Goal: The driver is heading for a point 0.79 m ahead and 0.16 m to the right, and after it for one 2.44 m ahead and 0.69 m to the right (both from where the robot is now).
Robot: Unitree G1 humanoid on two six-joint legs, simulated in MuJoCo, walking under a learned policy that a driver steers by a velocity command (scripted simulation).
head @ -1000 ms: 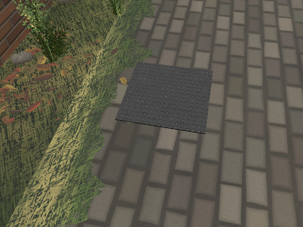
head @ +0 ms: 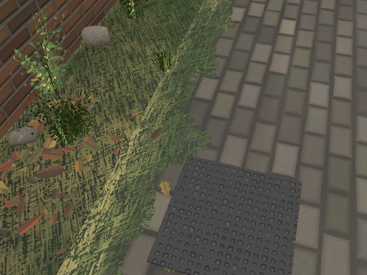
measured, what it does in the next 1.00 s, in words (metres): walks ahead, turning right: left foot, then right foot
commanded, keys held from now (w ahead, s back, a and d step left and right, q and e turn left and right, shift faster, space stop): w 0.38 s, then w+e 0.62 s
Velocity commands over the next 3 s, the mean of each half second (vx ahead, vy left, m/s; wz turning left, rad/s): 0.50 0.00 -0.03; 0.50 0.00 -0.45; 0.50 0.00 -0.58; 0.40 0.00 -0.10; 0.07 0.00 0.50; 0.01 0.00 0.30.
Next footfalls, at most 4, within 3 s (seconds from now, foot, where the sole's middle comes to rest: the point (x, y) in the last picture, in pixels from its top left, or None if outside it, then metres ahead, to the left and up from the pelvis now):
0.36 left None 0.37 0.12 -0.78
0.94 right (219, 239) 0.62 -0.08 -0.78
1.48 left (212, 161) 0.98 -0.07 -0.78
1.92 right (279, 157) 0.99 -0.37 -0.78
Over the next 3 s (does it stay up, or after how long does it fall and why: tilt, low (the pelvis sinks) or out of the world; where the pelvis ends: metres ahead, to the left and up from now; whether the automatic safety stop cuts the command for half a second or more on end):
stays up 0.97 -0.23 0.00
